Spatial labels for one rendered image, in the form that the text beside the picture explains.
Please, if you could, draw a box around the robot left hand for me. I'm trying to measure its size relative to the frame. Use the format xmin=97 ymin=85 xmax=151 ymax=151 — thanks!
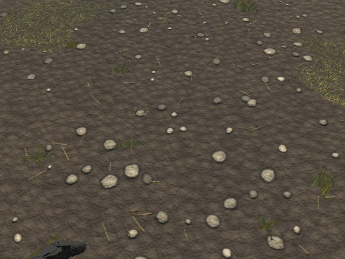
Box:
xmin=28 ymin=241 xmax=86 ymax=259

